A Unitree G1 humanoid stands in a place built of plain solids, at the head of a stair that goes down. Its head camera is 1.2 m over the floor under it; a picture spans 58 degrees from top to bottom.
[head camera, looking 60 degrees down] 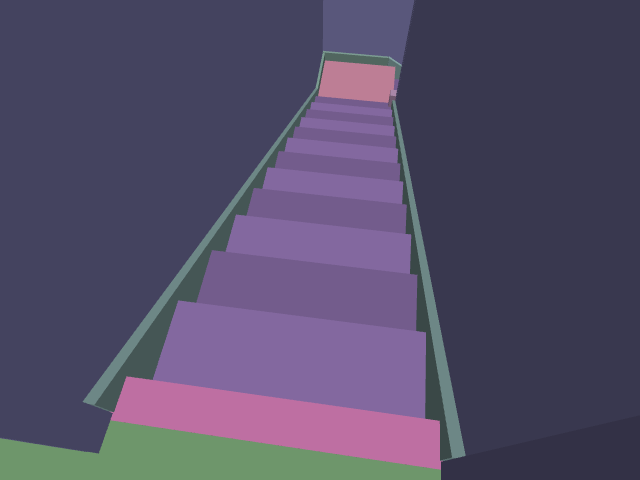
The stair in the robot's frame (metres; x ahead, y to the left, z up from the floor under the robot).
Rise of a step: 0.18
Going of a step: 0.30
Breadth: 0.84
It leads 7 degrees to the right of straight ahead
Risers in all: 13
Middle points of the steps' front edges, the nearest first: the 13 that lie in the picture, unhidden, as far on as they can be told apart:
0.21 0.11 0.00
0.50 0.07 -0.18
0.80 0.03 -0.36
1.09 -0.01 -0.54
1.39 -0.05 -0.73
1.68 -0.09 -0.91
1.98 -0.13 -1.09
2.27 -0.17 -1.27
2.57 -0.21 -1.45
2.86 -0.25 -1.63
3.15 -0.29 -1.81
3.45 -0.33 -1.99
3.74 -0.35 -2.17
